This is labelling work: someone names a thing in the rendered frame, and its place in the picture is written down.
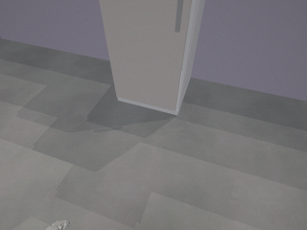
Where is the left robot hand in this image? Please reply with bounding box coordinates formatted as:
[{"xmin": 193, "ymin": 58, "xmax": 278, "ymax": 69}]
[{"xmin": 46, "ymin": 220, "xmax": 70, "ymax": 230}]

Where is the fridge door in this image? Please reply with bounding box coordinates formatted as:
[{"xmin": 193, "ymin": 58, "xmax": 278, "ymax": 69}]
[{"xmin": 99, "ymin": 0, "xmax": 192, "ymax": 111}]

